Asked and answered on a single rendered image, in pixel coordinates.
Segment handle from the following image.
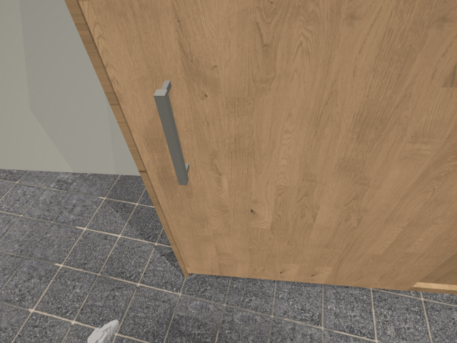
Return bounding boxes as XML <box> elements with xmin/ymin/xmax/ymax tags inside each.
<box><xmin>154</xmin><ymin>81</ymin><xmax>189</xmax><ymax>185</ymax></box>

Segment wardrobe door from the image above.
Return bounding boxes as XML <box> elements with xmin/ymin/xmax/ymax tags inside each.
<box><xmin>79</xmin><ymin>0</ymin><xmax>457</xmax><ymax>291</ymax></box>
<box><xmin>419</xmin><ymin>252</ymin><xmax>457</xmax><ymax>285</ymax></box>

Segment robot left hand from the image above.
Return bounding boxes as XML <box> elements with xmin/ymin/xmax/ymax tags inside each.
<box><xmin>87</xmin><ymin>319</ymin><xmax>119</xmax><ymax>343</ymax></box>

